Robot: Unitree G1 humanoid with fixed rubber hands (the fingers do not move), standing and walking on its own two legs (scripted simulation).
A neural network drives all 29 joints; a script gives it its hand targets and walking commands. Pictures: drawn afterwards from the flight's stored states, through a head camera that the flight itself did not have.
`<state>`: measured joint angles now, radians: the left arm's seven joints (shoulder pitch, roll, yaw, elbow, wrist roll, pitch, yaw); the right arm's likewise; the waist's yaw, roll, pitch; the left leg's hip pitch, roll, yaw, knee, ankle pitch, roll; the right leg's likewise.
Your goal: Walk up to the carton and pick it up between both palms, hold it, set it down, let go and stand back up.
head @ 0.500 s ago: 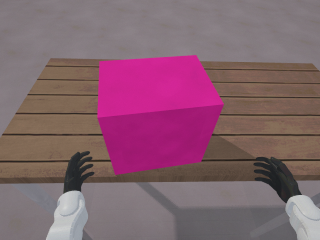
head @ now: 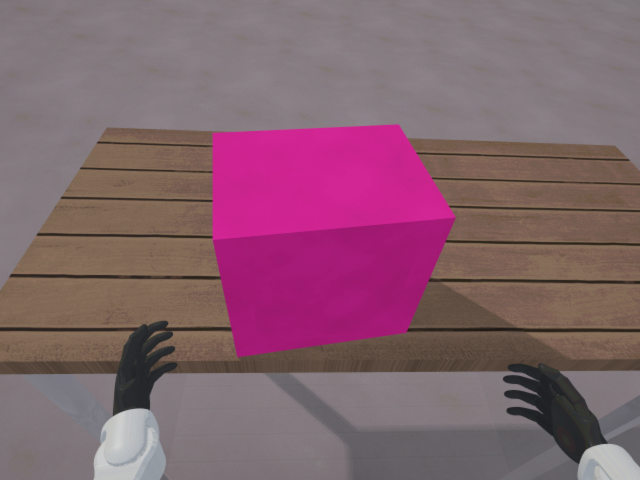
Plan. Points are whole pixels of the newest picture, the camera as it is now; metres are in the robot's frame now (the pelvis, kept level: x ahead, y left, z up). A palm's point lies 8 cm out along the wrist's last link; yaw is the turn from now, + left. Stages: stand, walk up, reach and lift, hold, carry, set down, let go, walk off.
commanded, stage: set down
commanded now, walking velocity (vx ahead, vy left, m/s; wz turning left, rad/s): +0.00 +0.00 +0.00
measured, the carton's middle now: (317, 241) +0.47 +0.04 +0.02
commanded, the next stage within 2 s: none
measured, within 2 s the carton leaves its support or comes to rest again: neither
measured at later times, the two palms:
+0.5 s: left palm (148, 423) +0.19 +0.23 -0.02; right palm (560, 446) +0.20 -0.28 -0.02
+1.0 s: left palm (140, 454) +0.16 +0.24 -0.06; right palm (531, 450) +0.20 -0.25 -0.04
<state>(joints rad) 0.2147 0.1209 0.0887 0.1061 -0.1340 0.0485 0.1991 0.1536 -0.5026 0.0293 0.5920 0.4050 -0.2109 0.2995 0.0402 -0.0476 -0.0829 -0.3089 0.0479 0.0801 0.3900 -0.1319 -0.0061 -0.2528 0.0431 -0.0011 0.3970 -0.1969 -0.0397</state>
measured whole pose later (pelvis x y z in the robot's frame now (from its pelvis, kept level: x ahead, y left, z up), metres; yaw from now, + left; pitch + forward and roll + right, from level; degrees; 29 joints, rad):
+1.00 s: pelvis +0.03 +0.00 +0.00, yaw +0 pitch +2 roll +0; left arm 0.35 0.16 0.06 0.31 -0.12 0.01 0.11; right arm 0.26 -0.34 0.06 0.56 0.35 -0.20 0.15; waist 0.04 -0.06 -0.04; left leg -0.26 0.04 0.08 0.39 -0.17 0.00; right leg -0.20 0.03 0.00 0.40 -0.24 -0.04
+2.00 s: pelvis +0.04 +0.00 +0.00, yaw +0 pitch +0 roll +0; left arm 0.25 0.22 0.06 0.44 -0.11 0.09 0.02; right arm 0.23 -0.16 0.06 0.56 0.14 -0.16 0.01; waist 0.03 -0.05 0.08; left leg -0.19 0.03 0.08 0.38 -0.19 -0.01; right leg -0.14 0.03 0.00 0.40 -0.26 -0.03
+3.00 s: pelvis +0.04 +0.01 +0.00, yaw +0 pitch -2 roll +0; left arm 0.24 0.30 0.06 0.75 -0.03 0.02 0.00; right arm 0.24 -0.28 0.04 0.67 0.06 -0.04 0.00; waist 0.00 -0.04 0.01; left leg -0.17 0.04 0.08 0.44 -0.24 0.00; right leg -0.09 0.03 0.00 0.41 -0.28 -0.03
